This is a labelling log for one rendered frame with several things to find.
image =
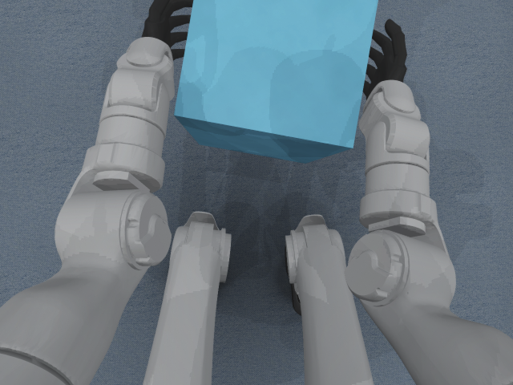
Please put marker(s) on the left robot thigh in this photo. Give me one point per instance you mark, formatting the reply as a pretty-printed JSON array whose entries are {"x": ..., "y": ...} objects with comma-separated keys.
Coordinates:
[{"x": 182, "y": 349}]

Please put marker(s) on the right robot upper arm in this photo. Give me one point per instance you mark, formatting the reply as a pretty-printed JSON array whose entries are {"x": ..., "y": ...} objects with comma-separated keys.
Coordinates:
[{"x": 406, "y": 287}]

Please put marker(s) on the left robot upper arm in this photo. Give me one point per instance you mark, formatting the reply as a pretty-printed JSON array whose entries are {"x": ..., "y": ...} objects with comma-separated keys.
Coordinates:
[{"x": 59, "y": 331}]

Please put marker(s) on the left robot hand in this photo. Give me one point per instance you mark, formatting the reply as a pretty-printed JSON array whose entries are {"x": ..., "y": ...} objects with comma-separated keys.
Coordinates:
[{"x": 160, "y": 23}]

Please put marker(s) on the robot right foot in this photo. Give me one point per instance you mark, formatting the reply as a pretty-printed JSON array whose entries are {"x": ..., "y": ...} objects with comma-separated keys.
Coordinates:
[{"x": 295, "y": 298}]

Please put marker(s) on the robot right forearm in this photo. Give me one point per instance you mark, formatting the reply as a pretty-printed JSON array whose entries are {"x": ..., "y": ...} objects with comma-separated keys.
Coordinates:
[{"x": 397, "y": 166}]

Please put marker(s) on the carton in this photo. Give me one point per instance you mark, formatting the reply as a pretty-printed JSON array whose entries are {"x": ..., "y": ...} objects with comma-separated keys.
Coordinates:
[{"x": 276, "y": 78}]

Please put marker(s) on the robot left forearm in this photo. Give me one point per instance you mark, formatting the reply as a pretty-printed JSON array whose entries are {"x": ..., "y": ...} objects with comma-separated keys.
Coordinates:
[{"x": 133, "y": 123}]

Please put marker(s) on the right robot hand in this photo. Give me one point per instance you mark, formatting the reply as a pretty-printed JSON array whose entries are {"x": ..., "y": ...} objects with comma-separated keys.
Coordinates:
[{"x": 391, "y": 65}]

